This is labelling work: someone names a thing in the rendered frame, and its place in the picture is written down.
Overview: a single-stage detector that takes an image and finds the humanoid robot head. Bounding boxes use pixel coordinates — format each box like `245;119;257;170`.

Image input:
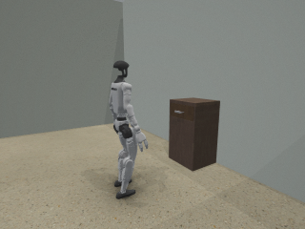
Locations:
113;60;130;83

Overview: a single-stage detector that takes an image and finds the drawer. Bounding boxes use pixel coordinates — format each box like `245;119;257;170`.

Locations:
171;103;194;122

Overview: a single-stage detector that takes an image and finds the cabinet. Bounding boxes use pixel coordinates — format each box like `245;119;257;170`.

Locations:
169;97;220;171

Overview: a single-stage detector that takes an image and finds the right robot hand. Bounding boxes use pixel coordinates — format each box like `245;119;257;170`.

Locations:
135;132;149;153

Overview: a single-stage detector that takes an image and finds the right robot forearm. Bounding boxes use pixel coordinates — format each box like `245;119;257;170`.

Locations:
127;104;141;134

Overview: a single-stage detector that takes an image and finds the robot left thigh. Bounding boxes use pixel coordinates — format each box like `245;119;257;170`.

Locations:
113;125;129;159

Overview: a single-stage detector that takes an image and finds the right robot upper arm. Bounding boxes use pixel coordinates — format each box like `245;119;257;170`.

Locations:
121;82;132;113

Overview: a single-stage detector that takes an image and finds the left robot forearm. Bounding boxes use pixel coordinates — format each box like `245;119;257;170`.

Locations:
110;105;118;121

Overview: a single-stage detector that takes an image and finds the left robot upper arm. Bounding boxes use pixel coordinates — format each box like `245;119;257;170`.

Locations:
109;82;113;107

